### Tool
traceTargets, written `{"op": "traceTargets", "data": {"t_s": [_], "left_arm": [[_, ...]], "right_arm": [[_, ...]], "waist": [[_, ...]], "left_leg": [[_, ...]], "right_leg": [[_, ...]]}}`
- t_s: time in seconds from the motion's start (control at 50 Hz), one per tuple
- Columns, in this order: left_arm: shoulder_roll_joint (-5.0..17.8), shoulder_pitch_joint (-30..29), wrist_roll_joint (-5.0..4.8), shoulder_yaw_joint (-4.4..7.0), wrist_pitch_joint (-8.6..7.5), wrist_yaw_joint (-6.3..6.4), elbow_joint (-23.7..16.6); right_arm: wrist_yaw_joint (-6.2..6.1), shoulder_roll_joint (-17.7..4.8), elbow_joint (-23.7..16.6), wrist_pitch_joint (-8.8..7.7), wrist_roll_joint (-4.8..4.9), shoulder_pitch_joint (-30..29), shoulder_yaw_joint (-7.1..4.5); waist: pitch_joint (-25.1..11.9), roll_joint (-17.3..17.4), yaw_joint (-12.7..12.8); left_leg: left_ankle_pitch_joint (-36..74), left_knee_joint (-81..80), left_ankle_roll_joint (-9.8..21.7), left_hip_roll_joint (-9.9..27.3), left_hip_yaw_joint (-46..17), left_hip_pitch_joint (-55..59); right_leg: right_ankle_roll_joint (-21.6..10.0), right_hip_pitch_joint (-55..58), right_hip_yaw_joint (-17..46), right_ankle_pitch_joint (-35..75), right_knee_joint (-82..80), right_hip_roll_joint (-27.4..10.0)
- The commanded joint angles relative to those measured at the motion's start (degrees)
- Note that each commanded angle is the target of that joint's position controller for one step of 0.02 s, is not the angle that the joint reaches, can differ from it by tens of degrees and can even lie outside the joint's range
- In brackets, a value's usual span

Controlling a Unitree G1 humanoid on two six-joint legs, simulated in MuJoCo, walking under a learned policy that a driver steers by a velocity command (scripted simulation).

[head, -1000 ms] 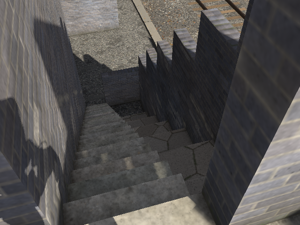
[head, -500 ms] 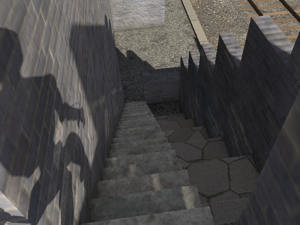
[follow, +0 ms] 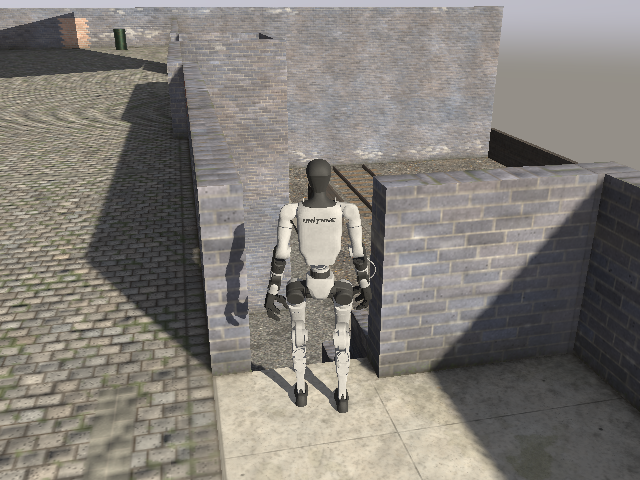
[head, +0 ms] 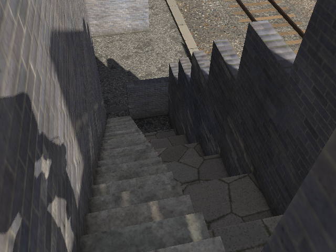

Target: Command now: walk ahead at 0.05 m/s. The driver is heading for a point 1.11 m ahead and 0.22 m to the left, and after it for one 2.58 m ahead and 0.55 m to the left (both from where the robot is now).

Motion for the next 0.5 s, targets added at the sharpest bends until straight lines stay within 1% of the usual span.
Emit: {"op": "traceTargets", "data": {"t_s": [0.02,0.04,0.06,0.08,0.1,0.12,0.14,0.16,0.18,0.2,0.22,0.24,0.28,0.32,0.34,0.36,0.38,0.5], "left_arm": [[3.13,6.4,-0.44,0.18,-0.82,-0.17,1.36],[2.71,6.05,-0.45,-0.03,-1.33,-0.11,1.91],[2.97,5.34,-0.35,0.01,-1.7,0.06,2.21],[3.15,4.92,-0.44,0.03,-2.0,0.29,2.42],[6.84,-2.78,-4.4,0.95,-4.23,-3.18,-3.01],[5.23,-6.42,-4.72,0.35,-5.56,-5.38,-3.8],[3.4,-5.26,-4.58,-0.07,-6.05,-6.78,-3.16],[2.57,-1.94,-4.39,-0.15,-6.07,-7.69,-1.37],[2.58,-0.12,-4.09,-0.07,-5.97,-8.23,-0.35],[4.19,-0.91,-3.32,0.34,-5.71,-8.43,-0.24],[4.61,-0.43,-3.01,0.63,-5.43,-8.47,0.09],[4.64,-0.31,-2.74,0.96,-5.35,-8.74,0.33],[3.49,-0.76,-3.0,1.07,-5.07,-8.78,0.86],[3.16,-1.53,-3.1,1.22,-4.84,-8.97,1.2],[3.52,-1.88,-3.18,1.41,-4.76,-8.99,1.35],[4.38,-2.87,-3.04,1.5,-4.83,-8.88,1.57],[4.83,-3.41,-2.91,1.69,-4.83,-8.81,1.61],[5.34,-6.02,-2.86,2.02,-4.53,-8.6,2.75]], "right_arm": [[0.16,-6.35,-2.17,0.07,0.13,-0.87,-1.65],[0.12,-5.81,-1.62,0.04,-0.06,-0.16,-1.63],[0.11,-5.72,-0.89,-0.04,-0.07,0.92,-1.65],[0.1,-5.85,-0.43,-0.13,-0.09,1.54,-1.71],[2.87,-10.07,-3.41,-1.56,-2.02,-3.34,-3.85],[4.93,-9.41,-2.83,-2.35,-2.16,-5.03,-4.07],[6.36,-7.26,-1.67,-2.72,-1.97,-3.4,-3.91],[7.3,-6.44,0.07,-2.76,-1.7,-1.32,-3.87],[7.86,-6.17,1.1,-2.74,-1.49,-0.75,-3.81],[7.84,-6.45,1.73,-2.57,-1.19,-1.59,-3.93],[7.68,-6.72,1.96,-2.51,-1.16,-2.26,-3.95],[7.4,-6.81,2.66,-2.47,-1.41,-2.0,-3.82],[6.79,-6.71,3.31,-2.51,-1.29,-2.77,-3.62],[6.55,-6.93,4.0,-2.4,-1.21,-3.27,-3.51],[6.47,-7.11,4.29,-2.36,-1.2,-3.52,-3.48],[6.33,-7.46,5.36,-2.32,-0.92,-2.6,-3.56],[6.24,-7.55,5.62,-2.33,-0.9,-2.88,-3.53],[6.22,-7.5,7.38,-2.28,-1.18,-4.95,-3.17]], "waist": [[6.84,0.97,0.27],[6.21,-0.62,-0.26],[5.19,-1.57,-0.84],[4.08,-1.54,-1.12],[4.29,-0.78,-2.01],[3.88,0.04,-2.5],[3.36,-0.27,-2.76],[2.79,-0.71,-2.33],[2.27,-0.48,-1.78],[0.48,-0.83,-1.36],[-0.83,-0.12,-0.8],[-2.24,0.54,-0.65],[-2.09,0.15,-0.18],[-1.86,0.18,0.03],[-1.92,0.06,0.09],[-2.52,0.54,-0.52],[-2.23,0.24,-0.33],[-2.14,0.76,-0.15]], "left_leg": [[-12.86,-9.35,0.77,7.47,-10.61,-2.59],[-9.01,-7.33,0.5,7.0,-9.47,-0.05],[-5.88,-5.76,0.34,6.62,-8.6,2.17],[-3.84,-4.63,0.35,6.51,-8.06,3.74],[-13.26,-7.5,2.45,4.53,-4.95,-1.92],[-12.34,-9.07,1.93,5.1,-5.26,-0.05],[-9.98,-10.3,1.87,5.39,-5.19,2.48],[-6.91,-10.9,1.69,5.06,-4.42,4.77],[-3.31,-10.71,1.44,4.52,-3.75,5.61],[1.29,-10.53,1.34,4.42,-3.78,6.35],[3.71,-10.39,1.3,4.16,-3.36,6.41],[5.19,-9.9,1.08,3.67,-2.76,6.12],[7.11,-9.67,0.86,3.77,-2.65,4.94],[8.3,-9.41,0.74,3.83,-2.52,4.62],[8.8,-9.24,0.74,3.85,-2.48,4.78],[8.8,-9.1,0.44,3.78,-2.45,6.0],[8.89,-8.79,0.46,3.81,-2.42,6.21],[10.21,-8.56,0.48,4.12,-2.72,6.8]], "right_leg": [[-2.31,-2.99,4.73,-1.75,-8.06,-2.47],[-2.61,-3.55,5.41,-0.88,-9.64,-3.02],[-2.64,-3.54,5.86,0.09,-10.68,-3.26],[-2.67,-3.12,6.15,1.03,-11.29,-3.39],[-6.06,-5.18,7.31,-11.46,-14.64,-3.66],[-5.34,-5.63,8.43,-15.54,-16.34,-4.09],[-4.23,-6.14,7.57,-14.77,-17.01,-3.66],[-3.27,-4.78,6.01,-11.38,-17.27,-2.87],[-2.58,-3.08,4.88,-6.52,-16.81,-2.38],[-2.21,-0.71,4.66,0.39,-16.08,-2.07],[-2.32,1.52,3.9,5.3,-15.16,-1.82],[-2.6,3.48,3.61,9.73,-14.02,-1.96],[-2.99,5.13,3.51,14.99,-12.97,-1.85],[-3.03,5.62,3.61,17.61,-12.64,-1.91],[-3.04,5.76,3.59,18.23,-12.57,-1.84],[-2.77,5.14,3.77,18.59,-12.39,-1.93],[-2.69,4.77,3.63,18.59,-12.36,-1.81],[-2.54,4.35,3.64,17.36,-12.27,-1.54]]}}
